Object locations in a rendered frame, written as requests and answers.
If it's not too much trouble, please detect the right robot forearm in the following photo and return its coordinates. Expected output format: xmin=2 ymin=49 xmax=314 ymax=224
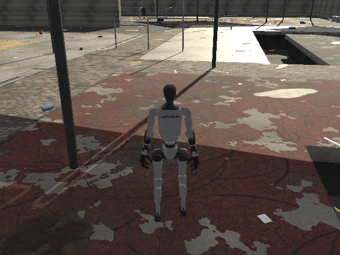
xmin=188 ymin=130 xmax=198 ymax=157

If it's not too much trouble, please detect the robot torso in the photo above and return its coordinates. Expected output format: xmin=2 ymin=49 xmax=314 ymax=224
xmin=157 ymin=105 xmax=182 ymax=159

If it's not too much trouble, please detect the right robot hand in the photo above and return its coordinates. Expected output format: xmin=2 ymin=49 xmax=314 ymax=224
xmin=186 ymin=156 xmax=199 ymax=171

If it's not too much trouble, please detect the left robot forearm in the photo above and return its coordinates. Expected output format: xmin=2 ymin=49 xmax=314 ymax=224
xmin=141 ymin=129 xmax=151 ymax=155

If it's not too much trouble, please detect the left robot upper arm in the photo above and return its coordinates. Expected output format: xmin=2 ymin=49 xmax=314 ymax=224
xmin=146 ymin=107 xmax=159 ymax=137

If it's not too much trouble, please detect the left robot hand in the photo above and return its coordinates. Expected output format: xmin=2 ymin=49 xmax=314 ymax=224
xmin=140 ymin=154 xmax=152 ymax=169

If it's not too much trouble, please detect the left robot foot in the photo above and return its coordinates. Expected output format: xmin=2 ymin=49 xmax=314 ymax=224
xmin=154 ymin=208 xmax=162 ymax=222

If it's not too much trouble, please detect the right robot upper arm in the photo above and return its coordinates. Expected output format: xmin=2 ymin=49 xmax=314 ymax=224
xmin=181 ymin=107 xmax=193 ymax=138

